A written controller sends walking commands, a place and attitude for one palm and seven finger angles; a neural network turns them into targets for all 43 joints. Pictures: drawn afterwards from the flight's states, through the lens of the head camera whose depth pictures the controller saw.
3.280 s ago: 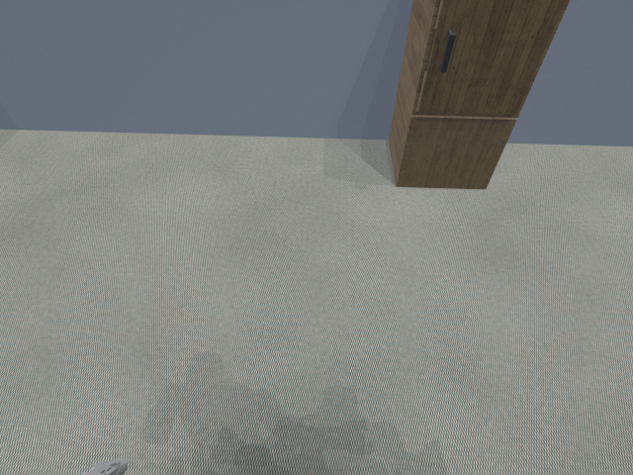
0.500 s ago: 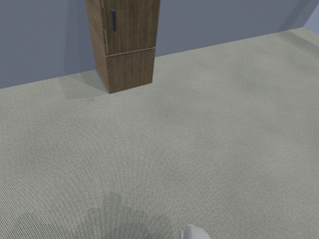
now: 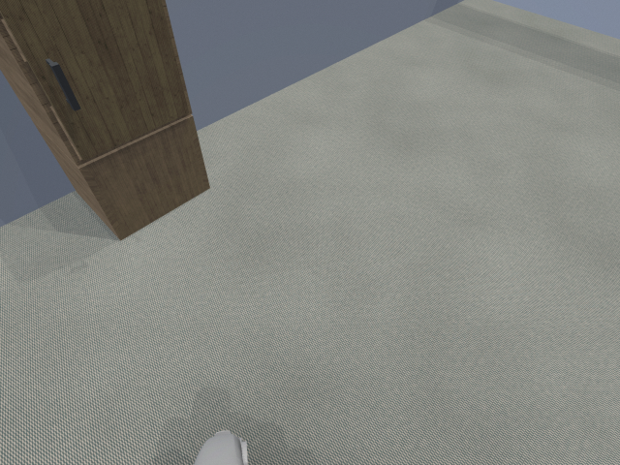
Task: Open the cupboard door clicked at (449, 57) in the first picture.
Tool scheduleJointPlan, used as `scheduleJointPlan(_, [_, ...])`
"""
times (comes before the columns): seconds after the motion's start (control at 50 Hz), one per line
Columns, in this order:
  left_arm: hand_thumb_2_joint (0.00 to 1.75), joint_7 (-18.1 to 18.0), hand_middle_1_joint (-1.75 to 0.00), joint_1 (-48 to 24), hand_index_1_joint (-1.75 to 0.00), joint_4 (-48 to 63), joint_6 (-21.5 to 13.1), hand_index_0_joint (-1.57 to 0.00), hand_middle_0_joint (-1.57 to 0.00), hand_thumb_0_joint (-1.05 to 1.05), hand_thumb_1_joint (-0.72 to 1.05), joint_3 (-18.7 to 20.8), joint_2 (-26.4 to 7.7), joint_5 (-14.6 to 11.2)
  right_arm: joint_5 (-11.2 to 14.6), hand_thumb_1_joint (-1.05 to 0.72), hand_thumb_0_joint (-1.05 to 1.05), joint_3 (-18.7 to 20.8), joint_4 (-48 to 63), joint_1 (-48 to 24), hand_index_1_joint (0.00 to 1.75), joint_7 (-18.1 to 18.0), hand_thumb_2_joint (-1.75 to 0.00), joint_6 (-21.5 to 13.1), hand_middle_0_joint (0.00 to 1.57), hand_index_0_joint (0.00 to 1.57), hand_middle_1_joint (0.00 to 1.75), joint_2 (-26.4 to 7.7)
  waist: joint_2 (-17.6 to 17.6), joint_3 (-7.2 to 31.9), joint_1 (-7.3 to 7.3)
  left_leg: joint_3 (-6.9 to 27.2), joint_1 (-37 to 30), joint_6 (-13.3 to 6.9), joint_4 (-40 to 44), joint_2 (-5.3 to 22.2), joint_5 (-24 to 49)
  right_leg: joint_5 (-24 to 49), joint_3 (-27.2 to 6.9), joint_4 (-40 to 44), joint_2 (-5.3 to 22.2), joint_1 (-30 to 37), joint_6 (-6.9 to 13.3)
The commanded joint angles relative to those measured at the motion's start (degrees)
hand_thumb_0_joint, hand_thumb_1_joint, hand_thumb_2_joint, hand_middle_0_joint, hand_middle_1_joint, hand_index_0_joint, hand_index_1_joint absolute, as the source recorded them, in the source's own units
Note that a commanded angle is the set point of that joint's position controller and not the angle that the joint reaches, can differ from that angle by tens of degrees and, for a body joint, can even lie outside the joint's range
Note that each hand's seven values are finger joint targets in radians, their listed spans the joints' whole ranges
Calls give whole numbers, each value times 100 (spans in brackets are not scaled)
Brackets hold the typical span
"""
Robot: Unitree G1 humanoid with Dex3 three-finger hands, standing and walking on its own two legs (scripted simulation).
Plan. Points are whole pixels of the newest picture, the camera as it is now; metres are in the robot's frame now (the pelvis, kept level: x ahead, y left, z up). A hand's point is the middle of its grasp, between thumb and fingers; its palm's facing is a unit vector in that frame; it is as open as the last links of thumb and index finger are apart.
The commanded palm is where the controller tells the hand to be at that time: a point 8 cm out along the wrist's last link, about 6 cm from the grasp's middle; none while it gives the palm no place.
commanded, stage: walk to a spot facing it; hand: left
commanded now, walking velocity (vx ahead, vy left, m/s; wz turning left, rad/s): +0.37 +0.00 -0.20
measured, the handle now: (62, 84) +1.04 +0.70 -0.09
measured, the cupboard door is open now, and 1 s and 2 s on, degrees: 0 0 0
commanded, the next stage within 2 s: turn to face it in 1.14 s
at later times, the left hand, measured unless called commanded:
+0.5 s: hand (176, 385) +0.27 +0.22 -0.16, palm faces -0.11 -0.98 -0.17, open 7.3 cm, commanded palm none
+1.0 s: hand (248, 292) +0.45 +0.13 -0.17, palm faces -0.16 -0.98 -0.16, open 7.3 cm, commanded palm none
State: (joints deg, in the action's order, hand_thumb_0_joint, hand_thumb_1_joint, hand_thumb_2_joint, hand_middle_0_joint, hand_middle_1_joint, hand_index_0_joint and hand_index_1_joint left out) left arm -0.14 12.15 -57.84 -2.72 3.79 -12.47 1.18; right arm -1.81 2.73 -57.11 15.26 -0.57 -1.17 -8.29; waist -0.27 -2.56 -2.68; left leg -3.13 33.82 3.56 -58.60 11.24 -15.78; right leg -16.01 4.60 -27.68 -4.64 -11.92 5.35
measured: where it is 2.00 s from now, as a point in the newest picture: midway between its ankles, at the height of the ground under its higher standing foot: (326, 326)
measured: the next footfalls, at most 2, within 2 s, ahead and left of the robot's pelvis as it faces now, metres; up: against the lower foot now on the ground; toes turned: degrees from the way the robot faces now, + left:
left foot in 0.18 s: +0.22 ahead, +0.16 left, +0.00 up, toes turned +7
right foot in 0.64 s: +0.37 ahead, -0.13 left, +0.00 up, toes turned -22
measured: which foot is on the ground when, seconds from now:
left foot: up 0.00-0.16, down 0.18-0.66, up 0.68-1.00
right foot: down 0.00-0.18, up 0.20-0.62, down 0.64-1.00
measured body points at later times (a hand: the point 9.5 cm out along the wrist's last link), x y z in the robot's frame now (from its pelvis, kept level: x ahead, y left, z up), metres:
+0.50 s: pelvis +0.21 +0.05 +0.01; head +0.22 +0.05 +0.46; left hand +0.27 +0.27 -0.15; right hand +0.16 -0.19 -0.14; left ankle +0.18 +0.16 -0.73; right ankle +0.26 -0.11 -0.68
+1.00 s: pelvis +0.43 -0.04 +0.00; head +0.44 -0.04 +0.45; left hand +0.46 +0.18 -0.16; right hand +0.45 -0.29 -0.14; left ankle +0.57 +0.07 -0.70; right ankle +0.33 -0.12 -0.73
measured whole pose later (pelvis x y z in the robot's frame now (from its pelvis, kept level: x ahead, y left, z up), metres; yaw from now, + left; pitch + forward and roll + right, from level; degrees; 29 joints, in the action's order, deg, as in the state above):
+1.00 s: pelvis +0.43 -0.04 +0.00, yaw -13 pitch -1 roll -1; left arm -0.3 19.4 -64.0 -4.1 2.2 -7.4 1.5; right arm -1.5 4.1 -58.6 9.3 1.4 -1.1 -11.0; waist -1.2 -1.6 0.5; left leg -7.1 31.5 1.9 -44.2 8.9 -10.4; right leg -18.7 9.5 -21.5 0.2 -2.0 1.0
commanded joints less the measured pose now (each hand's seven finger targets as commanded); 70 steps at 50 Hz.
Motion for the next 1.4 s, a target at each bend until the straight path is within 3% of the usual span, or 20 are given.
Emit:
scheduleJointPlan(0.0, [90,16,-30,447,-30,104,-153,-20,-20,0,90,51,-637,18,24,-90,0,45,345,-55,30,162,-90,-134,20,20,30,-372,747,-114,231,-194,-500,-47,1178,-205,450,1047,-1213,1256,1467,-407,534])
scheduleJointPlan(0.12, [90,-11,-30,600,-30,66,-103,-20,-20,0,90,95,-773,-25,13,-90,0,124,306,78,30,134,-90,-282,20,20,30,-768,270,110,-23,-489,-2332,-220,2895,-708,502,1712,-1201,29,1314,-196,248])
scheduleJointPlan(0.16, [90,71,-30,896,-30,193,-107,-20,-20,0,90,35,-256,-106,-113,-90,0,370,-46,1499,30,42,-90,-330,20,20,30,-1837,-1769,1101,-416,2175,-4654,-1069,3887,1475,187,-720,-100,-3197,273,-2023,-280])
scheduleJointPlan(0.18, [90,44,-30,696,-30,262,-129,-20,-20,0,90,27,-402,-37,-52,-90,0,307,-76,1515,30,22,-90,-261,20,20,30,-1733,-1579,1002,-454,2787,-4279,-1294,4475,1877,-671,-1622,-466,-4165,366,-2364,-256])
scheduleJointPlan(0.24, [90,140,-30,265,-30,215,-6,-20,-20,0,90,63,-274,44,-9,-90,0,120,150,461,30,-9,-90,-287,20,20,30,-999,-575,-379,-21,1710,-2408,-1105,4948,1383,-1396,-575,-607,-4574,1032,-2592,-328])
scheduleJointPlan(0.32, [90,175,-30,825,-30,27,218,-20,-20,0,90,59,35,71,28,-90,0,103,81,197,30,-40,-90,-373,20,20,30,-816,-740,-207,374,116,-1970,-864,5005,813,-475,129,-361,-3917,1155,-2069,-479])
scheduleJointPlan(0.52, [90,221,-30,-429,-30,320,168,-20,-20,0,90,56,153,70,-28,-90,0,189,-399,963,30,-11,-90,-294,20,20,30,-853,-770,-437,35,-683,-2888,-959,4684,884,732,339,276,-1175,1021,-1767,-523])
scheduleJointPlan(0.58, [90,203,-30,306,-30,44,74,-20,-20,0,90,111,-33,83,-16,-90,0,186,-447,843,30,-11,-90,-238,20,20,30,-929,-525,-21,457,-1019,-2801,-723,3464,718,1667,344,641,-443,612,-354,-331])
scheduleJointPlan(0.6, [90,164,-30,1105,-30,-218,12,-20,-20,0,90,172,-317,96,20,-90,0,174,-464,806,30,24,-90,-243,20,20,30,-885,-83,439,849,-1278,-2349,-543,2204,422,2040,362,451,-133,624,837,-181])
scheduleJointPlan(0.62, [90,86,-30,1880,-30,-446,-68,-20,-20,0,90,335,-943,118,97,-90,0,98,-346,884,30,84,-90,-281,20,20,30,-549,1217,1030,1129,-1484,-909,-318,454,-33,744,-160,-1225,283,1895,2236,241])
scheduleJointPlan(0.64, [90,33,-30,2360,-30,-559,-74,-20,-20,0,90,369,-1371,-3,126,-90,0,20,-43,521,30,89,-90,-299,20,20,30,-412,1718,1136,1156,-921,329,-222,-926,-640,-1728,414,-3261,1064,2915,2726,767])
scheduleJointPlan(0.66, [90,-6,-30,2075,-30,-541,-86,-20,-20,0,90,374,-1386,-41,131,-90,0,75,-46,186,30,79,-90,-284,20,20,30,-536,1633,1067,1139,-240,574,-296,-1638,-405,-1553,308,-3319,1268,3007,2298,798])
scheduleJointPlan(0.7, [90,-63,-30,1102,-30,-290,-84,-20,-20,0,90,205,-732,-30,77,-90,0,118,-74,-56,30,60,-90,-259,20,20,30,-510,412,298,723,153,575,-330,-1620,-7,-579,151,-2300,1330,2697,1086,628])
scheduleJointPlan(0.76, [90,-70,-30,664,-30,-234,-182,-20,-20,0,90,25,-317,34,9,-90,0,75,-308,449,30,93,-90,-87,20,20,30,-260,578,34,234,-62,-85,-181,-755,-1,-110,967,-959,1520,2181,65,302])
scheduleJointPlan(1.0, [90,-89,-30,1019,-30,-500,-218,-20,-20,0,90,24,-508,34,70,-90,0,92,307,-866,30,280,-90,-158,20,20,30,-430,519,-590,338,-489,-650,-367,1989,-362,486,1686,-414,1392,2139,581,195])
scheduleJointPlan(1.04, [90,-95,-30,947,-30,-494,-195,-20,-20,0,90,39,-553,9,22,-90,0,139,80,-127,30,204,-90,-211,20,20,30,-592,279,-238,-68,-724,-1866,-461,2525,-701,504,2886,-62,191,1873,489,46])
scheduleJointPlan(1.06, [90,-83,-30,923,-30,-445,-187,-20,-20,0,90,36,-487,-25,-15,-90,0,209,-175,821,30,138,-90,-251,20,20,30,-876,-136,395,-433,-491,-3137,-582,2853,-584,740,2868,208,-1078,1577,114,-153])
scheduleJointPlan(1.1, [90,0,-30,1036,-30,-135,-165,-20,-20,0,90,-34,-104,-85,-28,-90,0,384,-360,1748,30,35,-90,-200,20,20,30,-1868,-1935,1228,-510,2687,-4423,-1478,4093,1646,732,-1703,97,-4307,458,-1803,-428])
scheduleJointPlan(1.22, [90,57,-30,979,-30,-394,154,-20,-20,0,90,1,236,39,48,-90,0,56,-114,116,30,-67,-90,-370,20,20,30,-640,-600,-5,353,167,-1903,-882,4675,855,863,-68,-425,-4308,1214,-1657,-550])
scheduleJointPlan(1.38, [90,-74,-30,175,-30,34,232,-20,-20,0,90,-61,201,7,75,-90,0,109,-332,487,30,-55,-90,-221,20,20,30,-762,-609,110,241,153,-2295,-1275,4180,486,3047,66,69,-1789,1044,-1188,-891])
